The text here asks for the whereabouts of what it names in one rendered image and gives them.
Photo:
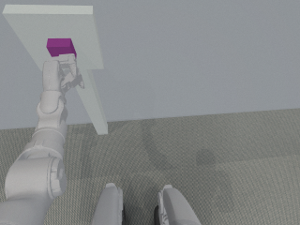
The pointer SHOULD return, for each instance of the button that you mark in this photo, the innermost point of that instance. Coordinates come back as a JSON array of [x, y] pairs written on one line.
[[57, 46]]

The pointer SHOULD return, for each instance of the right robot shin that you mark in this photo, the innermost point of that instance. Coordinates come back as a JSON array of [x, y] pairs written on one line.
[[163, 220]]

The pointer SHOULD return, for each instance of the left robot hand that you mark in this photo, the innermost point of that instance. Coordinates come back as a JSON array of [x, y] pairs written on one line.
[[55, 79]]

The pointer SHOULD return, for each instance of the panel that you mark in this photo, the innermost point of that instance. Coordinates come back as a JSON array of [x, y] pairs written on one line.
[[34, 24]]

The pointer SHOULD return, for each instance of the robot left thigh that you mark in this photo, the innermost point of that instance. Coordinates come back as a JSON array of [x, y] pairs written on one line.
[[109, 205]]

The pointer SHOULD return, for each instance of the robot left forearm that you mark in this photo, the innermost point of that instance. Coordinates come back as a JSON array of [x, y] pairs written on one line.
[[50, 134]]

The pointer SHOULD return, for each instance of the robot left upper arm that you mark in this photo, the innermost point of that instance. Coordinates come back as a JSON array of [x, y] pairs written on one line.
[[32, 185]]

